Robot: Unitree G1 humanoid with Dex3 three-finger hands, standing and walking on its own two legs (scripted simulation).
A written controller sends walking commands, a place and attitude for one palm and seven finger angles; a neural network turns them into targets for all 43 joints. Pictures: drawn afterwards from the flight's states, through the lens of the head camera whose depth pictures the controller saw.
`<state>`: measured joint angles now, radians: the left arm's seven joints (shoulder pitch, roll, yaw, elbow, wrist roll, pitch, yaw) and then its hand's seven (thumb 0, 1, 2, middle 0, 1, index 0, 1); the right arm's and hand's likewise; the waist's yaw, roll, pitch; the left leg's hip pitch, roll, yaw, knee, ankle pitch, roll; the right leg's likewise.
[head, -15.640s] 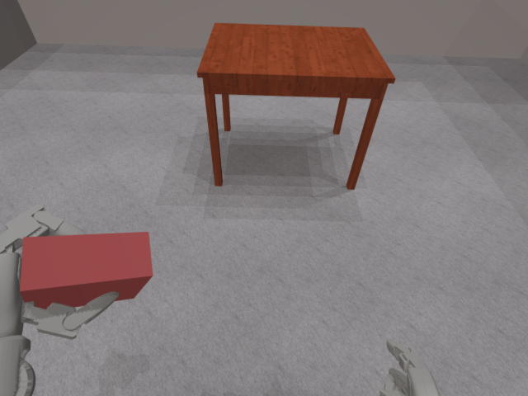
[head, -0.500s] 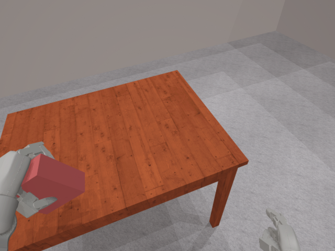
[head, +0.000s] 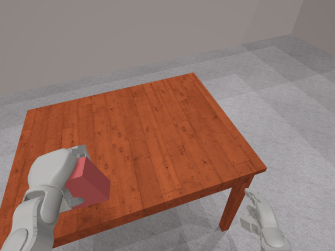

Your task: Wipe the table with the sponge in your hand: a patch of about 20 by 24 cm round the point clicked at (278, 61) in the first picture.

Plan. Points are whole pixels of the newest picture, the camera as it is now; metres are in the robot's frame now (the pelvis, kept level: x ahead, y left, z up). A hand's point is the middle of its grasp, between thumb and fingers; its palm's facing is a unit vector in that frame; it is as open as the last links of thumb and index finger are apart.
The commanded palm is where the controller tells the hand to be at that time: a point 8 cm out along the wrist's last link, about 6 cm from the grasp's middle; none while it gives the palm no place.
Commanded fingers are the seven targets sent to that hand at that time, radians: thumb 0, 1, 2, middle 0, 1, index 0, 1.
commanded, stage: turn the palm down, sponge in hand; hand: left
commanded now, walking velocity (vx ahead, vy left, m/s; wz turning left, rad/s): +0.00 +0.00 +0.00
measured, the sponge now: (79, 189) +0.22 +0.26 +0.04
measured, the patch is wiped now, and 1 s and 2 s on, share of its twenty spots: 0.00 0.00 0.00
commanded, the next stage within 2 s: move the sponge above the wiping area in 0.66 s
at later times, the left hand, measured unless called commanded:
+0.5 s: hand (67, 168) +0.24 +0.27 +0.10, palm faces +0.05 -0.07 -1.00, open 9.4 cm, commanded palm +0.20 +0.27 +0.16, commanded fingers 0.00 0.10 1.30 -1.20 -1.60 -1.20 -1.60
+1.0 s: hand (57, 168) +0.23 +0.30 +0.10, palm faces +0.06 -0.07 -1.00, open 9.4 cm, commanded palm +0.20 +0.28 +0.15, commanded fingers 0.00 0.10 1.30 -1.20 -1.60 -1.20 -1.60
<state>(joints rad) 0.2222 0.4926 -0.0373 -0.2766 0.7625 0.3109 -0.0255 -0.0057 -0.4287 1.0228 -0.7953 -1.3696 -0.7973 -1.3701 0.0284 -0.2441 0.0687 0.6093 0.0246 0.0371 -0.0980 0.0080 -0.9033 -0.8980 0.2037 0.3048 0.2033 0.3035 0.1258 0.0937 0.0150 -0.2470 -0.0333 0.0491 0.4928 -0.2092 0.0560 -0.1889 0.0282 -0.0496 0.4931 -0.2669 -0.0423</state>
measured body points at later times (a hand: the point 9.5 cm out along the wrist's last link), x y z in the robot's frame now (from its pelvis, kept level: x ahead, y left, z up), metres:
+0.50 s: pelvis +0.01 -0.01 +0.01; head +0.00 -0.04 +0.45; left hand +0.23 +0.27 +0.15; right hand +0.27 -0.19 -0.07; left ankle +0.04 +0.08 -0.74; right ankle +0.00 -0.09 -0.74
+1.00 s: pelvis +0.01 -0.02 +0.01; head -0.01 -0.06 +0.45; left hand +0.23 +0.30 +0.15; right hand +0.26 -0.22 -0.08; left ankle +0.04 +0.08 -0.74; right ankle +0.00 -0.09 -0.74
